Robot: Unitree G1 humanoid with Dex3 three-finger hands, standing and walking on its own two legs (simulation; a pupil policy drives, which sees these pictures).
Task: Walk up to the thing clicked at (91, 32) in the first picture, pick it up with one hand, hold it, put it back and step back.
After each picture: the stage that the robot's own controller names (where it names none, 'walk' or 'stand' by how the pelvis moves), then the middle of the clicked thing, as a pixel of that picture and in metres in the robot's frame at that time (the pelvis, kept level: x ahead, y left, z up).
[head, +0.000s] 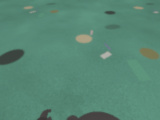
stand; (91, 32) +2.30 +0.03 -0.72
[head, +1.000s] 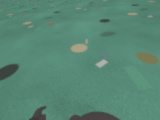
walk; (86, 41) +2.15 +0.27 -0.70
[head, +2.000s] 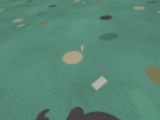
walk; (82, 48) +1.56 +0.35 -0.71
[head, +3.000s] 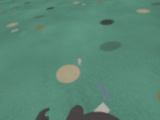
walk; (79, 61) +1.13 +0.32 -0.72
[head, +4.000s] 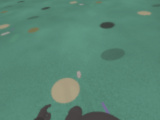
walk; (78, 74) +0.80 +0.25 -0.71
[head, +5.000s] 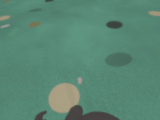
walk; (79, 80) +0.62 +0.19 -0.71
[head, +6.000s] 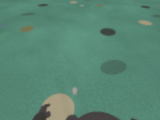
stand; (74, 90) +0.51 +0.19 -0.71
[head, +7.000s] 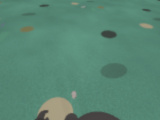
stand; (74, 94) +0.46 +0.18 -0.72
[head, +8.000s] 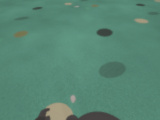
stand; (73, 99) +0.40 +0.20 -0.71
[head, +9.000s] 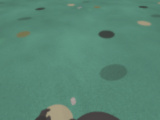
stand; (73, 101) +0.38 +0.21 -0.72
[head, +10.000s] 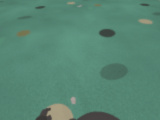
stand; (73, 100) +0.37 +0.21 -0.72
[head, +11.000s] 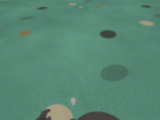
stand; (73, 101) +0.37 +0.21 -0.72
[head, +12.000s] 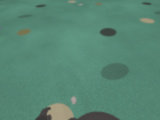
stand; (73, 100) +0.36 +0.20 -0.72
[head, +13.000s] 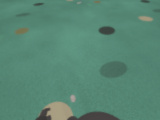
stand; (73, 98) +0.37 +0.22 -0.72
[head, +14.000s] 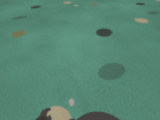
stand; (71, 102) +0.34 +0.22 -0.72
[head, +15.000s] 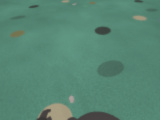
stand; (71, 99) +0.37 +0.24 -0.72
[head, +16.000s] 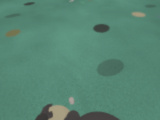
stand; (71, 100) +0.32 +0.23 -0.72
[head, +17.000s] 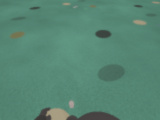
stand; (71, 104) +0.33 +0.21 -0.72
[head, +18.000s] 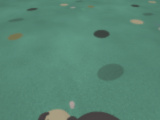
stand; (72, 104) +0.33 +0.21 -0.73
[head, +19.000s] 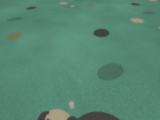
stand; (71, 104) +0.32 +0.21 -0.73
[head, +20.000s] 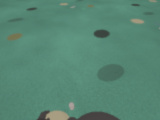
go down; (71, 106) +0.30 +0.21 -0.73
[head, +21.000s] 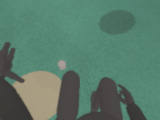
go down; (62, 65) +0.39 +0.25 -0.33
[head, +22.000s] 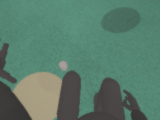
approach; (63, 66) +0.38 +0.26 -0.30
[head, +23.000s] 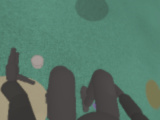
close in; (37, 62) +0.36 +0.29 -0.21
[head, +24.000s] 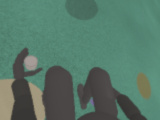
close; (31, 63) +0.36 +0.29 -0.21
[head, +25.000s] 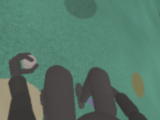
lift; (29, 62) +0.36 +0.29 -0.22
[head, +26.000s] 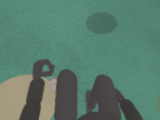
lift; (53, 83) +0.24 +0.22 -0.27
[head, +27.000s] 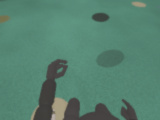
close; (52, 115) +0.09 +0.36 -0.62
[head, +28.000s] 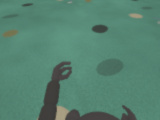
go down; out of the picture -0.01 +0.64 -0.70
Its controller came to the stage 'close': yes
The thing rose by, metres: 0.02
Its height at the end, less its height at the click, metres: -0.02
